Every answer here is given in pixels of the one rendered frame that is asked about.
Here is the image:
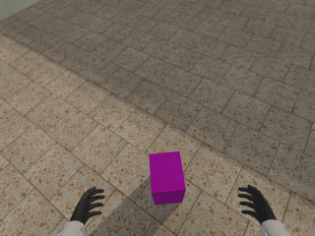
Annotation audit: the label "robot left hand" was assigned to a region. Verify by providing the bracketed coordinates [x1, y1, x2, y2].
[70, 187, 105, 226]

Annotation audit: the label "robot right forearm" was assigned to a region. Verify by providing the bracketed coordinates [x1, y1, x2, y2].
[261, 219, 292, 236]

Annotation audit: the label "robot right hand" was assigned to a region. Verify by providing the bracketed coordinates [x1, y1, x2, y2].
[237, 185, 277, 225]

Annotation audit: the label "robot left forearm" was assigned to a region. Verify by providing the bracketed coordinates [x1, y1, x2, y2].
[56, 220, 85, 236]

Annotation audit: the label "carton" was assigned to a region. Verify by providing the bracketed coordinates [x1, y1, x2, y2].
[149, 151, 186, 205]

